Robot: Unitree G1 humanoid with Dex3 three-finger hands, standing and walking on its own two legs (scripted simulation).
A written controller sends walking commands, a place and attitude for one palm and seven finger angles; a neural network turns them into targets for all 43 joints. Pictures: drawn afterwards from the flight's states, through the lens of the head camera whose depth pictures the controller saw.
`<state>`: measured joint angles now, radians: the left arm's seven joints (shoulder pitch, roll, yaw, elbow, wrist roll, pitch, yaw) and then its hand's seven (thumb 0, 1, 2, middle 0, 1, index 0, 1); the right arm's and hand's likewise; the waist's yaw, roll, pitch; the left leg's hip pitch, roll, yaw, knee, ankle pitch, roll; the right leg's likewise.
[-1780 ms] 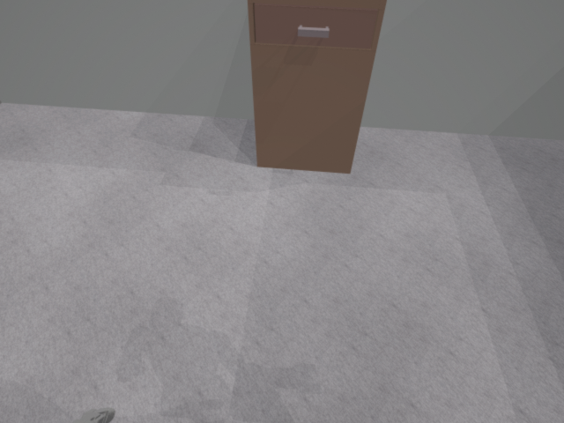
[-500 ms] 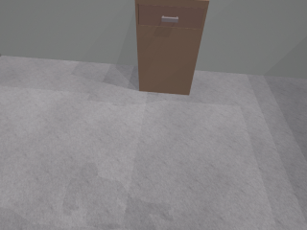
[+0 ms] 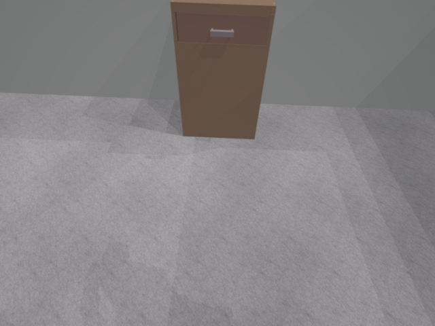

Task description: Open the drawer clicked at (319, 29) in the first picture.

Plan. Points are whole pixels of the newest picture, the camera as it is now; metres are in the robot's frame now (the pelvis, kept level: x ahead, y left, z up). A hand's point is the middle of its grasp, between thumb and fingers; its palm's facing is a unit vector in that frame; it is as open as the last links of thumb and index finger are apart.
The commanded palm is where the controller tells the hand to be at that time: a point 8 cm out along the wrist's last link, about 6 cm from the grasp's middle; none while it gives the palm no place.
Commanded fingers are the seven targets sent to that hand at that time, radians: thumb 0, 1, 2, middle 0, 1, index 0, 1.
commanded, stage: walk to a spot facing it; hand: left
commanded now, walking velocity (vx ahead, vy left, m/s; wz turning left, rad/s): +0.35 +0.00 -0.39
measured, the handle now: (222, 31) +1.44 +0.09 -0.03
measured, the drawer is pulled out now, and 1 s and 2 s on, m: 0.00 0.00 0.00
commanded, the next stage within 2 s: turn to face it in 1.38 s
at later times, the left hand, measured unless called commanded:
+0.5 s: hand out of the picture +0.09 +0.18 -0.18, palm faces -0.01 -0.99 -0.13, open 7.3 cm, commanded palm none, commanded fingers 0.00 0.90 0.90 -0.20 -0.30 -0.20 -0.30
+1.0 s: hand (189, 183) +0.54 +0.13 -0.16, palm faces -0.39 -0.91 -0.16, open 7.3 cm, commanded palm none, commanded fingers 0.00 0.90 0.90 -0.20 -0.30 -0.20 -0.30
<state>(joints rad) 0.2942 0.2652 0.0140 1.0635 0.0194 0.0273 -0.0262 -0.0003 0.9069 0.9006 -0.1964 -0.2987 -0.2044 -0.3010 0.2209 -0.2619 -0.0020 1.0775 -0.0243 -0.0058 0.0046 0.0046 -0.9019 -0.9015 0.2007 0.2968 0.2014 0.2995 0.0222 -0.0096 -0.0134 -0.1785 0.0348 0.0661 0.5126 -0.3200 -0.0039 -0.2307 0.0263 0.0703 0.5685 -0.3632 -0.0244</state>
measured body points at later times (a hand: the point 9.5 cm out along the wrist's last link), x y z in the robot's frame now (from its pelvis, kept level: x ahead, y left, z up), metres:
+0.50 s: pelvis +0.17 +0.02 -0.01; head +0.20 +0.04 +0.44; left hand +0.09 +0.23 -0.17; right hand +0.26 -0.22 -0.14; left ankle +0.30 +0.11 -0.73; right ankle +0.02 -0.11 -0.73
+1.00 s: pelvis +0.37 +0.01 +0.00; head +0.39 +0.00 +0.45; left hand +0.56 +0.18 -0.14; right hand +0.20 -0.16 -0.14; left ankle +0.30 +0.11 -0.73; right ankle +0.43 -0.16 -0.70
